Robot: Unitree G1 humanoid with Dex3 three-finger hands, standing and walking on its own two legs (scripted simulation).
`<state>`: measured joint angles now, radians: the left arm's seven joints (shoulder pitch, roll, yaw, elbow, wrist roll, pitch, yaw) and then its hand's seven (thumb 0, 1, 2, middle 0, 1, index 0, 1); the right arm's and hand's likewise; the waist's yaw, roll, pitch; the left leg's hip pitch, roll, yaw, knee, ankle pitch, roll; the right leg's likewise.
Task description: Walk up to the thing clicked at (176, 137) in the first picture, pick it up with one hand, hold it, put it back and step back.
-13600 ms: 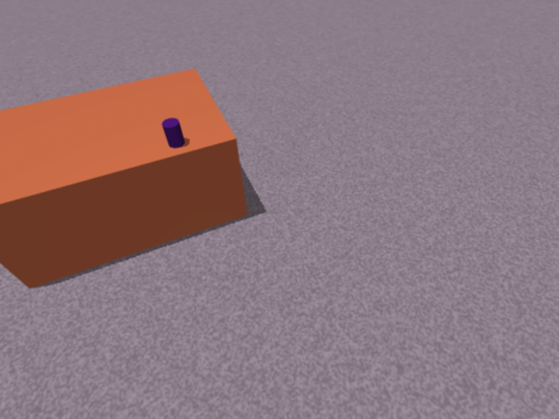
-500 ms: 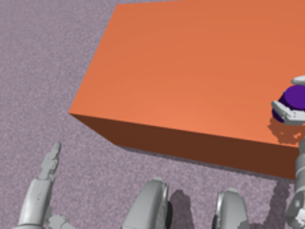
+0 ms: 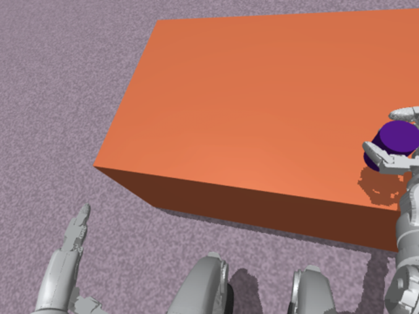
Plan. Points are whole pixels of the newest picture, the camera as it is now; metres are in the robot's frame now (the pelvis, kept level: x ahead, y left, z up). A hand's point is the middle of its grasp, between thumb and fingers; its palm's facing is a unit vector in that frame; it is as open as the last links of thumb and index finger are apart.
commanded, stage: lift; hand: right
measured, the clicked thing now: (389, 147) +0.46 -0.23 -0.04
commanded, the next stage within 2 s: hold in 1.40 s
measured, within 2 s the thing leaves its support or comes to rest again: neither
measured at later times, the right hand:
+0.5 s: hand (414, 140) +0.42 -0.22 +0.06, palm faces +0.27 +0.96 -0.01, open 8.9 cm
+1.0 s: hand (417, 143) +0.38 -0.20 +0.12, palm faces +0.27 +0.96 +0.00, open 9.0 cm
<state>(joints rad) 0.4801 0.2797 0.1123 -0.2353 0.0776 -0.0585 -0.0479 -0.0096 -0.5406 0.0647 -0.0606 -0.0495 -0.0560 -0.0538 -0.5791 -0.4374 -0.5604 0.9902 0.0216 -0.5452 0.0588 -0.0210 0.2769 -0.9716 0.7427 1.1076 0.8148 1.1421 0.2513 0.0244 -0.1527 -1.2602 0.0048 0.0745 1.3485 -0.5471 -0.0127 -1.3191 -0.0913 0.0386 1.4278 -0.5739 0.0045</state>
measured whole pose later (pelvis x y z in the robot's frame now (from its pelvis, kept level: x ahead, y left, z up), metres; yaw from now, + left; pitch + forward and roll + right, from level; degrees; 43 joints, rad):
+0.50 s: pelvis +0.02 +0.00 +0.05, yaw -1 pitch +20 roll +3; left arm 0.49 0.24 0.10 -0.07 0.05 0.00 -0.03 -0.01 -0.55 0.07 -0.05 -0.05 -0.05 -0.05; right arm -0.37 -0.27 -0.41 0.72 0.07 -0.47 0.02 -0.02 0.29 -0.98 0.75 1.10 0.82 1.13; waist 0.14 0.02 -0.16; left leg -0.99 0.02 0.05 1.15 -0.51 -0.02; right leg -1.03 -0.07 0.00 1.21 -0.53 0.00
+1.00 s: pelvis +0.03 +0.00 +0.08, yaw -2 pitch +14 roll +1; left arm 0.44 0.21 0.09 0.08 0.02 0.02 0.02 -0.01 -0.54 0.06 -0.05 -0.04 -0.04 -0.05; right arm -0.21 -0.18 -0.28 0.52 0.10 -0.39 -0.02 -0.02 0.33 -1.04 0.76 1.12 0.83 1.16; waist 0.07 0.02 -0.11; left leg -0.78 0.03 0.03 1.01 -0.47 -0.02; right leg -0.80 -0.06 -0.03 1.03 -0.47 0.01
